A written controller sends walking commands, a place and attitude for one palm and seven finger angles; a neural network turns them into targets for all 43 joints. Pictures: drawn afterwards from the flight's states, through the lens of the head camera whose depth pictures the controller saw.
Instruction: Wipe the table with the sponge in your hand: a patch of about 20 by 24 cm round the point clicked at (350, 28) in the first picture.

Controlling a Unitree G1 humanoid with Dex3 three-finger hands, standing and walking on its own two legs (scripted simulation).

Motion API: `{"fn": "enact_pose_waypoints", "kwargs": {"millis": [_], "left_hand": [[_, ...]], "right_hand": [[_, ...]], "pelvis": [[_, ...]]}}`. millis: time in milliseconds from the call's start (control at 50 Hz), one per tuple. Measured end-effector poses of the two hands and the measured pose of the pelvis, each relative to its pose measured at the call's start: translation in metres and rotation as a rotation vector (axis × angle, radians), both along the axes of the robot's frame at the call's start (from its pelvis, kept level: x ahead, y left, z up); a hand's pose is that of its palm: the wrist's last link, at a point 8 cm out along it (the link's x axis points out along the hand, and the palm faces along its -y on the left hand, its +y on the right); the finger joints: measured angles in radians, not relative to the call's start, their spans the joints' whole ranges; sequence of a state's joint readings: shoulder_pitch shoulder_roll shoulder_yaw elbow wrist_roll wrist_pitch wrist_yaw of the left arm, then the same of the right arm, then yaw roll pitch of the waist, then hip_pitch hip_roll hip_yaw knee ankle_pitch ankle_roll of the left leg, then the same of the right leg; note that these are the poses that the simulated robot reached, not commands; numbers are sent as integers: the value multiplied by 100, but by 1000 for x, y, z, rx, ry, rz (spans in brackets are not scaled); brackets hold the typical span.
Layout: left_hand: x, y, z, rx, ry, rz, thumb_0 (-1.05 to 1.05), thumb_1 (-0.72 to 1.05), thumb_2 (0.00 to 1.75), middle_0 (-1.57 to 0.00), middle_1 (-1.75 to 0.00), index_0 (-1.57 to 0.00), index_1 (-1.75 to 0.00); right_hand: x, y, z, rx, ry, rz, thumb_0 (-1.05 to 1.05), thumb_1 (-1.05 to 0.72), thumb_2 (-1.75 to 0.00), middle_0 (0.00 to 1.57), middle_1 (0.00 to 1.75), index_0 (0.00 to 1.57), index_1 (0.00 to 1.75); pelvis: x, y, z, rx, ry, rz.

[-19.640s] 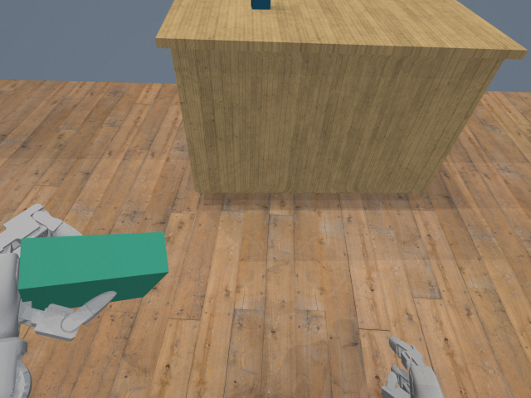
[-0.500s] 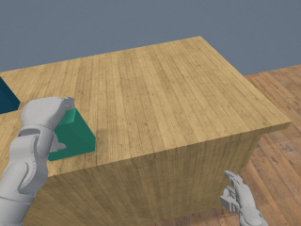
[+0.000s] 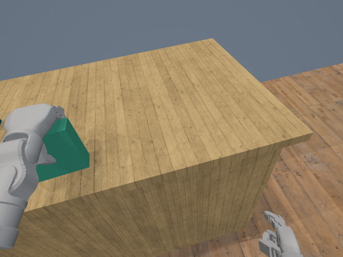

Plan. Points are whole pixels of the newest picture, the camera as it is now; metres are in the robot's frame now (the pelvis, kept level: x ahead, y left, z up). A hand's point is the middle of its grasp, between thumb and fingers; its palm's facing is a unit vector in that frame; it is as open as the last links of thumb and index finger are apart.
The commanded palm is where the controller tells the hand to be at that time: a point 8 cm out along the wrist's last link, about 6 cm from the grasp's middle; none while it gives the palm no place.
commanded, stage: wipe forward along the first lane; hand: left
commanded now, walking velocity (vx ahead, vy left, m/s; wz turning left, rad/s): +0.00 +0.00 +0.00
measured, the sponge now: (56, 157) +0.29 +0.33 +0.10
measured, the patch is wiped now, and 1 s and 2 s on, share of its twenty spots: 0.30 0.30 0.55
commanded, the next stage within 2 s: slide across to the middle lane in 1.44 s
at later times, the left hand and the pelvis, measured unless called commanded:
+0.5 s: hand (48, 127) +0.33 +0.34 +0.16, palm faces -0.08 +0.02 -1.00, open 9.5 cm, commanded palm +0.32 +0.34 +0.19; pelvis -0.01 +0.00 +0.00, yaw +1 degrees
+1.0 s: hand (51, 113) +0.38 +0.36 +0.16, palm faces -0.15 +0.06 -0.99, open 9.5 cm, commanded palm +0.37 +0.36 +0.19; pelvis -0.01 +0.01 +0.00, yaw +0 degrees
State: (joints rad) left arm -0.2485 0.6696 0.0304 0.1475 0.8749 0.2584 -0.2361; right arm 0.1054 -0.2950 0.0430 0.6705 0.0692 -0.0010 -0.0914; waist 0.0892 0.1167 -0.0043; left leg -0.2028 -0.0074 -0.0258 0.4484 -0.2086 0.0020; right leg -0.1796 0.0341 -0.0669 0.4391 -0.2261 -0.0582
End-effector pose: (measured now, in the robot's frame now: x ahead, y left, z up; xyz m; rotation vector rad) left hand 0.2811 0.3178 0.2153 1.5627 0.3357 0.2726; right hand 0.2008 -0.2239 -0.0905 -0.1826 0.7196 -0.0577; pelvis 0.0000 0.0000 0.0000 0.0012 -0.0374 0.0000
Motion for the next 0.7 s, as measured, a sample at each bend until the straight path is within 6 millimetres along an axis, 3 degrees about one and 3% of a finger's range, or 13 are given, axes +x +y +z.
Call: {"fn": "enact_pose_waypoints", "kwargs": {"millis": [180,500,700], "left_hand": [[9,5,1,10,-6,8,-1,-51,106,-87,-142,-86,-137],[35,14,0,16,39,10,1,-53,108,-88,-141,-86,-137],[57,23,0,34,86,7,1,-56,110,-89,-140,-87,-138]], "right_hand": [[-28,-21,-16,-29,94,-44,1,-91,-90,20,30,20,30],[-57,-25,-24,-18,139,-96,1,-91,-90,20,30,20,30],[-88,-33,-31,-44,225,-140,1,-91,-90,20,30,21,30]], "pelvis": [[-4,-4,-1,-3,9,10],[-13,-4,-3,-4,40,10],[-15,1,-3,-6,72,9]]}}
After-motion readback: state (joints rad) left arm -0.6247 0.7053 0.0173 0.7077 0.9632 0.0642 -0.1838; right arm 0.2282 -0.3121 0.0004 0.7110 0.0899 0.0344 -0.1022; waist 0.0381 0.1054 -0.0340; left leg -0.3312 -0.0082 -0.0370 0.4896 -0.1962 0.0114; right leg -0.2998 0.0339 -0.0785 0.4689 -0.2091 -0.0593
